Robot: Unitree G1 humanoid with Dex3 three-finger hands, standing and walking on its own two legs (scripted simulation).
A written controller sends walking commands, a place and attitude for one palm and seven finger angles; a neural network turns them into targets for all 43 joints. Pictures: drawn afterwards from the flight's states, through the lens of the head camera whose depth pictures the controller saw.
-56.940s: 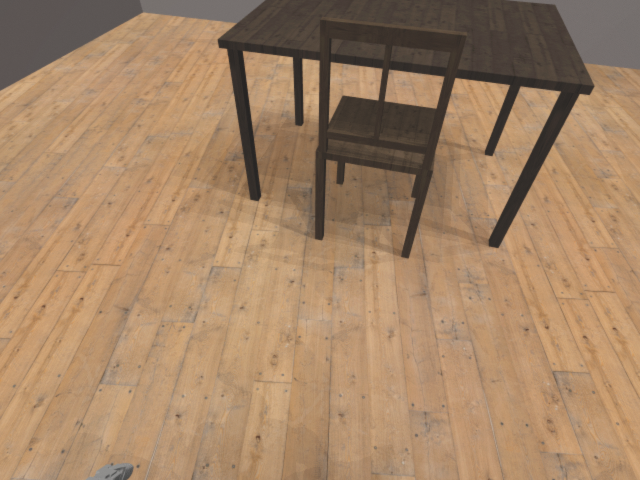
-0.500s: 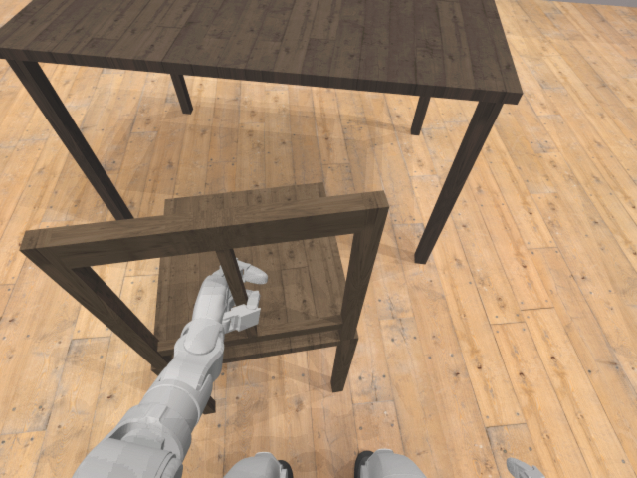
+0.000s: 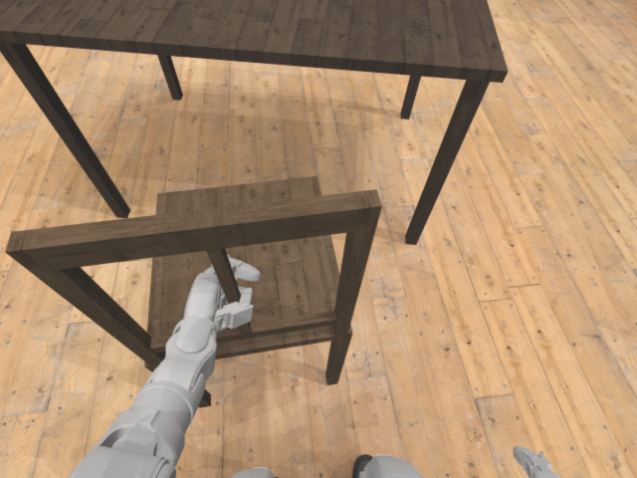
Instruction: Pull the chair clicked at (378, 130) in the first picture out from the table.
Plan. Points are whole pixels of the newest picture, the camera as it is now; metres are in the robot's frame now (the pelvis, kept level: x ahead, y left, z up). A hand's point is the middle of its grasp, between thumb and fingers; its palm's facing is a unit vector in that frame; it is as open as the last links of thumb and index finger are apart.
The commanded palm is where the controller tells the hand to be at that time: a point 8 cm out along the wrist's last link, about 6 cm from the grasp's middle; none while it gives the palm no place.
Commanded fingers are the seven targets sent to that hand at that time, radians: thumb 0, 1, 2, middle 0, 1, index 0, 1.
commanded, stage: step backward, pulling the chair out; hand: left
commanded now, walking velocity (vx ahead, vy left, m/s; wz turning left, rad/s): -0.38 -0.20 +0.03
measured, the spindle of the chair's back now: (232, 294) +0.37 +0.12 -0.07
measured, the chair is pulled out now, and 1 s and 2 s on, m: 0.43 0.68 0.71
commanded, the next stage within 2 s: stop walking, hand still on the chair in 0.66 s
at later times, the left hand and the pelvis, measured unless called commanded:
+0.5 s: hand (240, 379) +0.25 +0.10 -0.06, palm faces -0.02 -0.98 -0.19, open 5.1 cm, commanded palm +0.23 +0.16 -0.06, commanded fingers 0.00 0.90 0.90 -0.50 -1.45 -0.50 -1.45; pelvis -0.10 -0.02 +0.01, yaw -3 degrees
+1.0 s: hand out of the picture +0.10 +0.10 -0.06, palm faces -0.01 -0.98 -0.18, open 5.1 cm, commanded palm +0.09 +0.15 -0.05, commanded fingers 0.00 0.90 0.90 -0.50 -1.45 -0.50 -1.45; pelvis -0.20 -0.03 +0.00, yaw -2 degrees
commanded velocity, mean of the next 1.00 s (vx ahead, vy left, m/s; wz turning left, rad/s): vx -0.18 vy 0.01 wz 0.06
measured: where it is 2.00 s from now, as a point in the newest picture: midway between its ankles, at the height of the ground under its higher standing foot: outside the picture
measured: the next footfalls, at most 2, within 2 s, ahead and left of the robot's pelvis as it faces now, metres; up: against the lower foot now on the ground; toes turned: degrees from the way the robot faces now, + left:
right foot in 0.30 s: -0.05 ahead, -0.17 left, +0.00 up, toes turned -5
left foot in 0.56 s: -0.07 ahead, +0.10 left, +0.00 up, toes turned -4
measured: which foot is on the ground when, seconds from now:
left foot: down 0.00-0.36, up 0.38-0.54, down 0.56-1.00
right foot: down 0.00-0.04, up 0.06-0.28, down 0.30-0.62, up 0.64-0.76, down 0.78-1.00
